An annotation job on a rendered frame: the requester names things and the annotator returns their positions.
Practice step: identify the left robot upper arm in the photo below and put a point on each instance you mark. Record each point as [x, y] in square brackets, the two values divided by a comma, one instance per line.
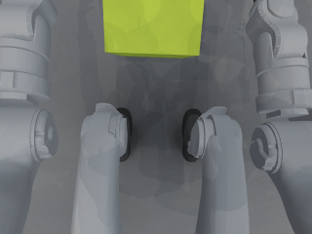
[28, 136]

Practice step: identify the right robot upper arm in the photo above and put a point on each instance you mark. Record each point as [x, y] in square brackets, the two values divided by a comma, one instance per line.
[284, 150]

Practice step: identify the right robot forearm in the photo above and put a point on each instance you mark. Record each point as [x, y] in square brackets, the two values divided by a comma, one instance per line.
[281, 61]

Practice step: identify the left robot forearm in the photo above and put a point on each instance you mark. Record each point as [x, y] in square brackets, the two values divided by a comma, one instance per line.
[25, 47]

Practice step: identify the carton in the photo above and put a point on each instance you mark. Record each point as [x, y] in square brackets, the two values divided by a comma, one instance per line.
[153, 28]

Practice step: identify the robot left thigh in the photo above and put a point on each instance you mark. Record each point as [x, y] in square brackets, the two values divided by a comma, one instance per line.
[96, 204]

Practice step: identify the right robot shin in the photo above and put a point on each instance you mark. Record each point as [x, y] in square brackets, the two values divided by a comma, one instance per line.
[217, 110]

